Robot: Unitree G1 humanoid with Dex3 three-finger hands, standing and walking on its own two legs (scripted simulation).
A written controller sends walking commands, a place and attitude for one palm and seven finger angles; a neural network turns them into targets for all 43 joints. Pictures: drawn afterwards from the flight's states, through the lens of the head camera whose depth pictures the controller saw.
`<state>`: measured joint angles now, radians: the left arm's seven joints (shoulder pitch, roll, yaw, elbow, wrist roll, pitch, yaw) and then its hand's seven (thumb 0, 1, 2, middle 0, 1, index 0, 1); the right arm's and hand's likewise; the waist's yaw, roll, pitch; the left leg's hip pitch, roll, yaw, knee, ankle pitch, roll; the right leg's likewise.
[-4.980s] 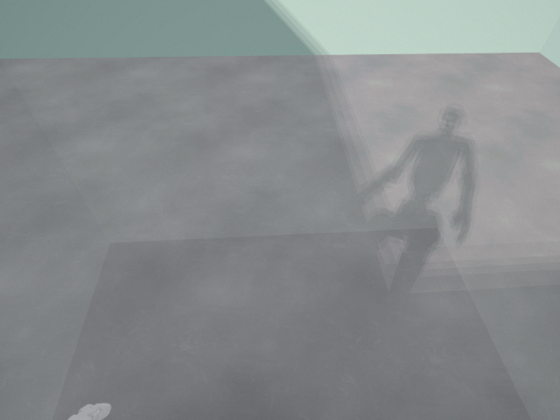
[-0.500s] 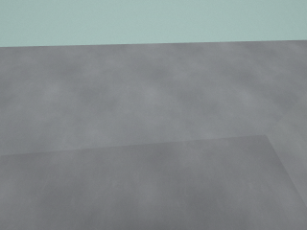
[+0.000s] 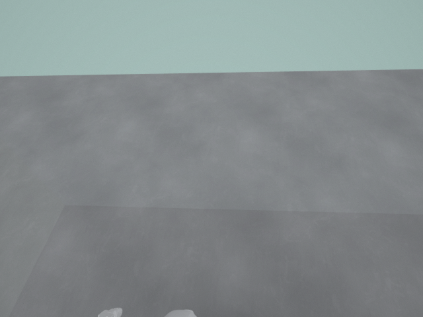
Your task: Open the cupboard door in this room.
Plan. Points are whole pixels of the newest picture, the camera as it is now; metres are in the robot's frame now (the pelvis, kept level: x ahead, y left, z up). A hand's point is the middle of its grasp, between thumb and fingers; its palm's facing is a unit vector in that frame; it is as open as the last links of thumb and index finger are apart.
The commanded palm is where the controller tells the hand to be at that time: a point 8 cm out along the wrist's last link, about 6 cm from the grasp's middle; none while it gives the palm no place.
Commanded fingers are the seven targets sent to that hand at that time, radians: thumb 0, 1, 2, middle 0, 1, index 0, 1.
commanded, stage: turn or walk to find it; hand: left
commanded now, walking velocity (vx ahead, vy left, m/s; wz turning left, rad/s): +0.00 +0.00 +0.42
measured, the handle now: out of the picture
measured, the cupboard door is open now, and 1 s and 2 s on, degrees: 0 0 0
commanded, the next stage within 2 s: none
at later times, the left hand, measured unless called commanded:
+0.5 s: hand out of the picture -0.04 +0.27 -0.17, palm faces +0.26 -0.93 -0.24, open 7.4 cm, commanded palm none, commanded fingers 0.00 0.90 0.90 -0.20 -0.30 -0.20 -0.30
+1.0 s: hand out of the picture -0.07 +0.21 -0.14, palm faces +0.43 -0.87 -0.27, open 7.4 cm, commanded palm none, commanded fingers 0.00 0.90 0.90 -0.20 -0.30 -0.20 -0.30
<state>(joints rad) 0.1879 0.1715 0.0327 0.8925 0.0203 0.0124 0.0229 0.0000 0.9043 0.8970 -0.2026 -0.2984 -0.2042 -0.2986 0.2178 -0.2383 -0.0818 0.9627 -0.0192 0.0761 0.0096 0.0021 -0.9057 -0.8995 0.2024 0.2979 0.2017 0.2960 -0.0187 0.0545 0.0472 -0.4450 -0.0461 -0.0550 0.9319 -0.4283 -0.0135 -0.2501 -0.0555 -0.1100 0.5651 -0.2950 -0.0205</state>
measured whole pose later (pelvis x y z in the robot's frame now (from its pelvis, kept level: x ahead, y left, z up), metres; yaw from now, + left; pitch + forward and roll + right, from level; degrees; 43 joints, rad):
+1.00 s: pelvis -0.06 +0.00 +0.01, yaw +26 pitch -1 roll +2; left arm 0.21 0.16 0.03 0.92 0.03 0.02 0.03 0.00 0.90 0.90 -0.20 -0.30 -0.21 -0.30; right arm 0.25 -0.25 -0.09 0.98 -0.02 0.08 0.02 0.00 -0.91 -0.90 0.20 0.30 0.20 0.30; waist -0.03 0.03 0.05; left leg -0.47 0.01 -0.01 1.08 -0.39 -0.05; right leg -0.21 -0.09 -0.15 0.50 -0.26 -0.01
